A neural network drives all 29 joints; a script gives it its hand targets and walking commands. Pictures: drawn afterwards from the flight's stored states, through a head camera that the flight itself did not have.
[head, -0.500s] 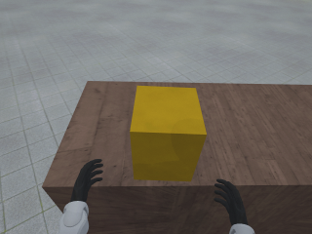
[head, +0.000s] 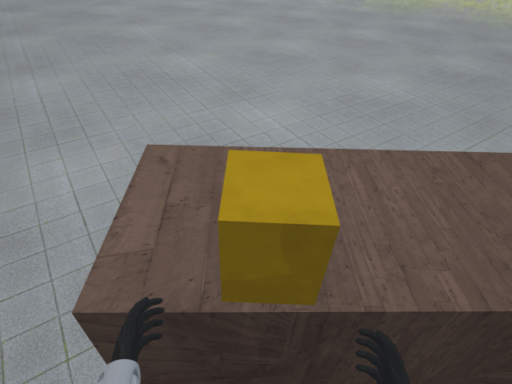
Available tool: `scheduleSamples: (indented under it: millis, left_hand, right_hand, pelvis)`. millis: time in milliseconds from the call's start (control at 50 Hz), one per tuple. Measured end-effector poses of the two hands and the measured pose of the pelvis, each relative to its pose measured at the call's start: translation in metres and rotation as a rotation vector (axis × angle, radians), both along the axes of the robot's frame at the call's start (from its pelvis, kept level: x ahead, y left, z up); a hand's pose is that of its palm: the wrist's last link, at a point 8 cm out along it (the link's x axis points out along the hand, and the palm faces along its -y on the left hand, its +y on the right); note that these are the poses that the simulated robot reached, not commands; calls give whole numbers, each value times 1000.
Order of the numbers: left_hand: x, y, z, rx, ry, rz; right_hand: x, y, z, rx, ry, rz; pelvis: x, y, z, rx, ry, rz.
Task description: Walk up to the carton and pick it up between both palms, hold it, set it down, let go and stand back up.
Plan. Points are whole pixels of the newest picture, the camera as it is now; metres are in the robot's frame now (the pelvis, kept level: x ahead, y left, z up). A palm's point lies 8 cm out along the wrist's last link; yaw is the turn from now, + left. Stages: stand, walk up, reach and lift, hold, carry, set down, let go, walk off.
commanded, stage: set down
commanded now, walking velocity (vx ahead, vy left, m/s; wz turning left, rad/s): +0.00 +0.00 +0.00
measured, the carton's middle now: (271, 227) +0.45 -0.02 -0.01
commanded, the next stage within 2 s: let go in 1.34 s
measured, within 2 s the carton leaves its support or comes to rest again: neither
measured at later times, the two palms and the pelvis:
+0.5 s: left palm (131, 360) +0.19 +0.21 -0.05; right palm out of the picture +0.15 -0.21 -0.05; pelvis +0.01 +0.00 +0.00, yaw +0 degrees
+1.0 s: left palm (132, 374) +0.17 +0.21 -0.07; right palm out of the picture +0.16 -0.21 -0.06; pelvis +0.01 +0.00 +0.00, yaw +0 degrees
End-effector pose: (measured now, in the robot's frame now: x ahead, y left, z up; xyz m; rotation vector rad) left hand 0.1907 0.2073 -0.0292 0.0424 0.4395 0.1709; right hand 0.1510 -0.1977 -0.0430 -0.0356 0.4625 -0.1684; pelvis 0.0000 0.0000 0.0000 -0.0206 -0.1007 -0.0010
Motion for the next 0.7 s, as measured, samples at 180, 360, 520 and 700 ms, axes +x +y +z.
scheduleSamples:
  millis: [180,360,520,700]
  left_hand:
    - [-2,0,-8,-3,61,1]
    - [-3,0,-14,-5,107,2]
    - [-4,-1,-20,-9,153,-7]
    - [-7,-2,-26,3,207,-32]
  right_hand:
    - [-2,-1,-5,3,46,7]
    - [-2,-7,-8,-10,76,18]
    - [0,-10,-10,-15,100,23]
    - [-1,-11,-13,-18,126,24]
  pelvis:
    - [1,0,0,0,2,0]
    - [3,0,0,0,4,0]
    - [6,0,0,-1,8,0]
    - [7,0,0,-1,9,0]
